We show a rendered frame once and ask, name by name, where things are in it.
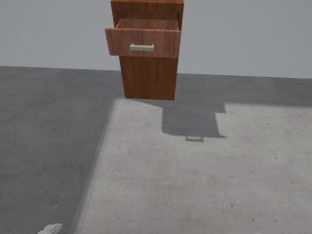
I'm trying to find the handle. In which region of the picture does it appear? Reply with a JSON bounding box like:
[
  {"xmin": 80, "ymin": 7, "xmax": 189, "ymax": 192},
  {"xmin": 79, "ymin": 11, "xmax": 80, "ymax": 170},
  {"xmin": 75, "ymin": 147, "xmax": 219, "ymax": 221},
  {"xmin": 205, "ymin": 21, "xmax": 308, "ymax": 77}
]
[{"xmin": 130, "ymin": 43, "xmax": 154, "ymax": 52}]

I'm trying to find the drawer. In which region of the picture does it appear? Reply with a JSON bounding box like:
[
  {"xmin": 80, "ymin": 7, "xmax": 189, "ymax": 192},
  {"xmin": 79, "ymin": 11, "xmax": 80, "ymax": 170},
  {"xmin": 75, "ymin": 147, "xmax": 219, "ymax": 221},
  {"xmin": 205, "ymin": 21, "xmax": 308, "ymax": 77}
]
[{"xmin": 104, "ymin": 19, "xmax": 180, "ymax": 59}]

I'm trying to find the cabinet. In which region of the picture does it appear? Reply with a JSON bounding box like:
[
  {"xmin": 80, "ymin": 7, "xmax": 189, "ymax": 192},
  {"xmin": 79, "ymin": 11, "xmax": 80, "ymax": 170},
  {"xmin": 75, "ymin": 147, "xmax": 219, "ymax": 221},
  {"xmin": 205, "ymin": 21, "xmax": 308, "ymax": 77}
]
[{"xmin": 110, "ymin": 0, "xmax": 184, "ymax": 100}]

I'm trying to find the left robot hand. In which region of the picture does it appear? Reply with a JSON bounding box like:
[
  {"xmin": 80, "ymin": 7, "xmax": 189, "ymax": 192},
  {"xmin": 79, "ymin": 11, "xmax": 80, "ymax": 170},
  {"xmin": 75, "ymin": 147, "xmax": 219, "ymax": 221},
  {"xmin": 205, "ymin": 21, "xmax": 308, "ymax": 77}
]
[{"xmin": 38, "ymin": 223, "xmax": 62, "ymax": 234}]

